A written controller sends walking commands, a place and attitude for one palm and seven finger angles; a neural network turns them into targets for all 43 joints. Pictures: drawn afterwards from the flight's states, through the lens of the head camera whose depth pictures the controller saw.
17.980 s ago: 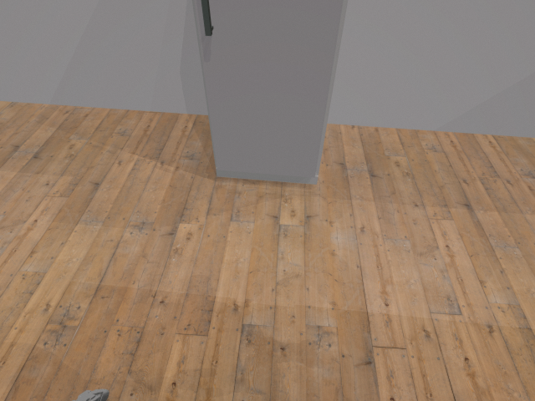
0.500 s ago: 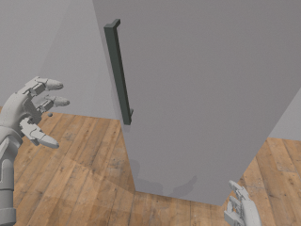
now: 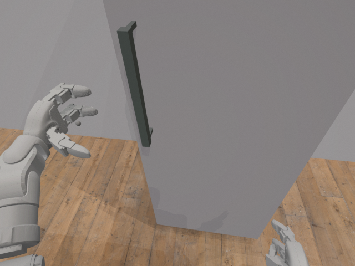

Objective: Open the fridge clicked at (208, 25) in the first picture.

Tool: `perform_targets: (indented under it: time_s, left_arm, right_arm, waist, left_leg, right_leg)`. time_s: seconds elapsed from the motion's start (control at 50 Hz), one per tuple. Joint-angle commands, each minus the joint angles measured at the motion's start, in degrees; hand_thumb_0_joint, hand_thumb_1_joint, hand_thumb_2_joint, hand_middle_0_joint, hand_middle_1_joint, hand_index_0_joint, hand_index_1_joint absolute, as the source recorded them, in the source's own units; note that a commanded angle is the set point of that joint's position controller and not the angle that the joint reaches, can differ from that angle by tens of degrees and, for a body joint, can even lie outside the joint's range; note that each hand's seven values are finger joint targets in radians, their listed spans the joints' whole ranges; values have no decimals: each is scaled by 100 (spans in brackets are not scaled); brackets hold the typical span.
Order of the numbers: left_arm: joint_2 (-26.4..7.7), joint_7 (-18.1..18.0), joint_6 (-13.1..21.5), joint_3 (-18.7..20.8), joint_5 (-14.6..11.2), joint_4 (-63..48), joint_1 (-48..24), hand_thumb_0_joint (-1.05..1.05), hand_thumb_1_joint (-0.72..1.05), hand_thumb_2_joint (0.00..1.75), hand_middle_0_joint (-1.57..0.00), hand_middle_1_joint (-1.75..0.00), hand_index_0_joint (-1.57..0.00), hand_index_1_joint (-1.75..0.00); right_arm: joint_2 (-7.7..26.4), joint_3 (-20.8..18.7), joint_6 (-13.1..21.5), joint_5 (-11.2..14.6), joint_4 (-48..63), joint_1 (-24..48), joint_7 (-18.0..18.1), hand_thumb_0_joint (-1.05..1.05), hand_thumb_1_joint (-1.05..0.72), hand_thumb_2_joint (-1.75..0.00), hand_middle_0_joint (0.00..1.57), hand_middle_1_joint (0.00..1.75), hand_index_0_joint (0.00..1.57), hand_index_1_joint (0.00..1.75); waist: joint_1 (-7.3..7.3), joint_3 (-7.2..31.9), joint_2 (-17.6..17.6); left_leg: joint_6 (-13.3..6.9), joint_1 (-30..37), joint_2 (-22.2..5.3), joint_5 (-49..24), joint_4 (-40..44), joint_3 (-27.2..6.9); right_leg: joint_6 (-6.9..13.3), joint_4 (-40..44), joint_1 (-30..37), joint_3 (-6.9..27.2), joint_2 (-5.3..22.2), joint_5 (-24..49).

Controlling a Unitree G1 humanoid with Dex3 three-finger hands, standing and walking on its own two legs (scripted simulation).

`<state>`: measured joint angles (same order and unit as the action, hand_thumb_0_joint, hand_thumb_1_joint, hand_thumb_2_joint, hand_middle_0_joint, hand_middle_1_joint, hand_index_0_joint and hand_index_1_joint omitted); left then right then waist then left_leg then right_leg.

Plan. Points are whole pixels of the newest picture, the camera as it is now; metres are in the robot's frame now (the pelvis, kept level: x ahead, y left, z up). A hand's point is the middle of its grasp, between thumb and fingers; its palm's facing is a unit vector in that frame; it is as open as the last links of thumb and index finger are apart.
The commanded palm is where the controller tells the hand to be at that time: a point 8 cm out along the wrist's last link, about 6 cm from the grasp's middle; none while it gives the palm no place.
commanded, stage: move the hooked fingers beside the handle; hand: left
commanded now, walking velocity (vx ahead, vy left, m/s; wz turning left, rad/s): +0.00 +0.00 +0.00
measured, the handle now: (140, 93) +0.45 +0.12 +0.19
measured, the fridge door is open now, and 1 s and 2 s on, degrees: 0 0 0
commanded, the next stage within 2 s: feel for the door with the fingertips in 1.58 s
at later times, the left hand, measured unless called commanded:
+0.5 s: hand (98, 111) +0.37 +0.20 +0.19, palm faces -0.07 -1.00 -0.04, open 14.0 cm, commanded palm +0.35 +0.25 +0.20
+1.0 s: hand (110, 105) +0.40 +0.18 +0.19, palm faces -0.06 -1.00 -0.03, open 14.0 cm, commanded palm +0.37 +0.23 +0.19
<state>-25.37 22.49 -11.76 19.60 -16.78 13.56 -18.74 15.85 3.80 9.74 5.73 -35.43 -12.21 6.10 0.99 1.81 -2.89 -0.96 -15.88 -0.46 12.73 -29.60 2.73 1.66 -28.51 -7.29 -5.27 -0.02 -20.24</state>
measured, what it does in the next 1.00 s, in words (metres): stands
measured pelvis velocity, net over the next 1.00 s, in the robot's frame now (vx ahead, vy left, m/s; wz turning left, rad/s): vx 0.00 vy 0.00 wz -0.02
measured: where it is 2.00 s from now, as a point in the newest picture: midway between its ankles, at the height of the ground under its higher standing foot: outside the picture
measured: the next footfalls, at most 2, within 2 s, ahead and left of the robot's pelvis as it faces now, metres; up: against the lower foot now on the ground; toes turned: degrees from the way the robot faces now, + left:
none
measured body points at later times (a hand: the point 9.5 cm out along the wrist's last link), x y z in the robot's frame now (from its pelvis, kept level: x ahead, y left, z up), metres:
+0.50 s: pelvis +0.00 +0.00 +0.00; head -0.01 -0.02 +0.45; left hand +0.37 +0.25 +0.20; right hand +0.15 -0.25 -0.09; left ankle +0.03 +0.11 -0.73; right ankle -0.05 -0.09 -0.73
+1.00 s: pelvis +0.00 +0.00 +0.00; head +0.00 -0.02 +0.45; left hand +0.39 +0.23 +0.19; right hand +0.13 -0.26 -0.10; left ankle +0.03 +0.11 -0.73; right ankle -0.05 -0.09 -0.73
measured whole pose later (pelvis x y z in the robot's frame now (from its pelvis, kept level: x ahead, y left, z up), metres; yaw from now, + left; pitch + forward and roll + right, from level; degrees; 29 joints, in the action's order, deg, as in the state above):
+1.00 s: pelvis +0.00 +0.00 +0.00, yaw -1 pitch +0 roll +0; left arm -22.1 15.7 -7.2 16.0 -13.8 27.1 -30.0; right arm 16.2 2.0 5.4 5.2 -37.0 -15.7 5.2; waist -1.5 2.1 -2.4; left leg -0.8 -16.5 -0.9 12.8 -29.0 3.8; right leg 1.8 -28.5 -8.7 -4.0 -0.4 -20.1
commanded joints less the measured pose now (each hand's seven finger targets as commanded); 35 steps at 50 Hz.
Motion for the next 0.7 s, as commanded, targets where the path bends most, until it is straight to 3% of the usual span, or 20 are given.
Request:
perform_targets:
  time_s: [0.0,0.06,0.12,0.18,0.2,0.24,0.32,0.36,0.4,0.44,0.5,0.56,0.6,0.68]
  left_arm:
    - [-1599,-166,385,552,-61,-1053,-2100,0,-50,30,-30,-120,-30,-120]
    - [-1393,-213,419,354,-17,-1201,-2425,0,-50,30,-30,-120,-30,-120]
    - [-1525,-252,387,537,-36,-918,-2188,0,-50,30,-30,-120,-30,-120]
    - [-1415,-250,380,360,-6,-720,-2522,0,-50,30,-30,-120,-30,-120]
    - [-1470,-265,390,348,23,-619,-2569,0,-50,30,-30,-120,-30,-120]
    - [-1304,-278,440,145,34,-768,-3004,0,-50,30,-30,-120,-30,-120]
    - [-1188,-333,552,20,42,-632,-3180,0,-50,30,-30,-120,-30,-120]
    - [-1103,-383,572,-76,68,-535,-3434,0,-50,30,-30,-120,-30,-120]
    - [-1250,-465,580,75,99,-288,-3196,0,-50,30,-30,-120,-30,-120]
    - [-1202,-522,561,51,127,-233,-3271,0,-50,30,-30,-120,-30,-120]
    - [-1229,-606,585,21,178,80,-3392,0,-50,30,-30,-120,-30,-120]
    - [-1124,-659,667,-65,212,-42,-3760,0,-50,30,-30,-120,-30,-120]
    - [-1304,-685,741,118,216,104,-3595,0,-50,30,-30,-120,-30,-120]
    - [-1003,-661,781,-84,222,169,-3688,0,-50,30,-30,-120,-30,-120]
  right_arm:
    - [679,-264,295,-28,912,678,16,0,-90,-90,20,30,20,30]
    - [651,-253,286,-24,956,737,4,0,-90,-90,20,30,20,30]
    - [688,-285,228,-31,920,666,1,0,-90,-90,20,30,20,30]
    - [682,-271,197,-13,893,650,18,0,-90,-90,20,30,20,30]
    - [700,-295,172,-7,843,603,22,0,-90,-90,20,30,20,30]
    - [668,-287,179,-5,861,616,30,0,-90,-90,20,30,20,30]
    - [688,-305,162,-22,803,533,39,0,-90,-90,20,30,20,30]
    - [684,-302,157,-25,756,521,37,0,-90,-90,20,30,20,30]
    - [723,-319,131,-47,708,450,17,0,-90,-90,20,30,20,30]
    - [710,-315,85,-36,737,460,7,0,-90,-90,20,30,20,30]
    - [741,-335,24,-42,674,371,-5,0,-90,-90,20,30,20,30]
    - [712,-336,18,-49,706,363,-20,0,-90,-90,20,30,20,30]
    - [748,-364,-3,-76,655,273,-26,0,-90,-90,20,30,20,30]
    - [716,-377,-30,-62,686,272,-51,0,-90,-90,20,30,20,30]
  waist:
    - [-7,1242,131]
    - [-49,1339,-167]
    - [-28,1323,242]
    - [-99,1134,-9]
    - [-120,1084,187]
    - [-185,1176,-156]
    - [-205,1327,69]
    - [-239,1300,-111]
    - [-159,1316,185]
    - [-152,1373,61]
    - [-177,1235,328]
    - [-214,1421,-71]
    - [-176,1509,275]
    - [-216,1472,51]
  left_leg:
    - [-211,1515,1,-1142,171,-457]
    - [-192,1615,14,-1256,170,-461]
    - [-216,1463,8,-1251,161,-416]
    - [-197,1439,9,-1035,183,-426]
    - [-214,1391,-13,-1008,165,-409]
    - [-213,1540,10,-1034,154,-426]
    - [-229,1601,-6,-1060,170,-467]
    - [-210,1653,-1,-1028,183,-482]
    - [-226,1543,-24,-1040,198,-484]
    - [-208,1513,-1,-1079,214,-462]
    - [-228,1389,-29,-982,225,-450]
    - [-208,1559,-10,-1074,211,-454]
    - [-235,1529,-35,-1287,165,-441]
    - [-225,1568,-10,-1348,141,-392]
  right_leg:
    - [-74,490,-761,296,93,2006]
    - [-49,407,-752,272,95,2096]
    - [-93,457,-675,304,94,2237]
    - [-77,473,-861,309,88,1952]
    - [-90,524,-851,331,97,1939]
    - [-69,509,-916,341,93,1933]
    - [-61,513,-886,335,74,1908]
    - [-43,492,-951,322,77,1841]
    - [-43,521,-847,333,87,1836]
    - [-43,478,-798,335,88,1920]
    - [-56,519,-828,344,88,1813]
    - [-34,466,-851,347,82,1883]
    - [-49,464,-690,361,78,2147]
    - [-51,407,-774,355,67,2262]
